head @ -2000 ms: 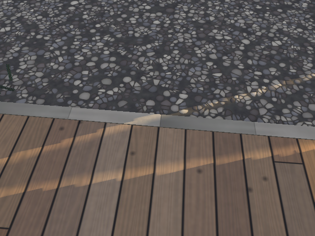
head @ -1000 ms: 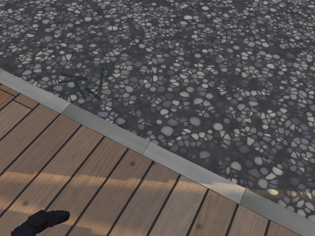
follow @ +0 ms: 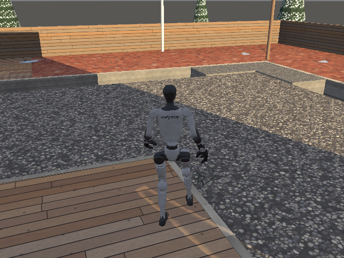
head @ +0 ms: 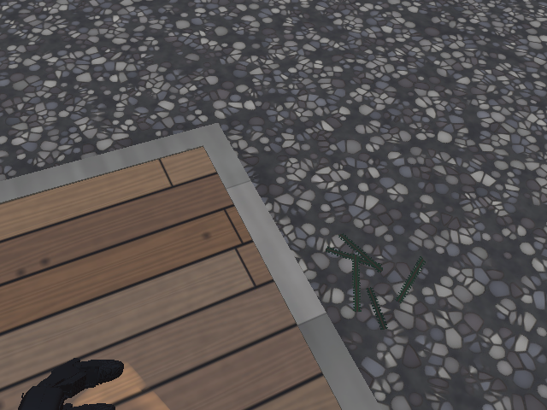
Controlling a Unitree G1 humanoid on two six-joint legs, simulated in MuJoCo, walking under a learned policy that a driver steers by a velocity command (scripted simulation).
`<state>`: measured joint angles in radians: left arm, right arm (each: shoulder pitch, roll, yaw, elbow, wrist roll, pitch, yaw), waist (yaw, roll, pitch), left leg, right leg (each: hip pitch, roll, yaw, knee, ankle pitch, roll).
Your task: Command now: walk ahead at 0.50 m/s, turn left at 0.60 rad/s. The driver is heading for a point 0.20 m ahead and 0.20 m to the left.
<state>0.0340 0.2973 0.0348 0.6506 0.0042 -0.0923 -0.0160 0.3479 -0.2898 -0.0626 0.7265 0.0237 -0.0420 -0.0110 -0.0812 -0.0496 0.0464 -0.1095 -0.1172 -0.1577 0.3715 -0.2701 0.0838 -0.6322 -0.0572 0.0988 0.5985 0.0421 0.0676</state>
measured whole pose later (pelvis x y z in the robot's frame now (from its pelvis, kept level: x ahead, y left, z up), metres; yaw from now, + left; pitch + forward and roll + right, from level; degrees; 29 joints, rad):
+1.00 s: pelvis +0.31 +0.00 -0.01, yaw +13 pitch -1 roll +0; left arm 0.22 0.25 0.01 0.90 0.02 -0.01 0.02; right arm 0.15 -0.23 -0.03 0.87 -0.01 0.01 -0.02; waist 0.01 0.01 0.02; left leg -0.28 -0.02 -0.02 0.50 -0.20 0.01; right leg -0.20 -0.03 0.00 0.53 -0.31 0.03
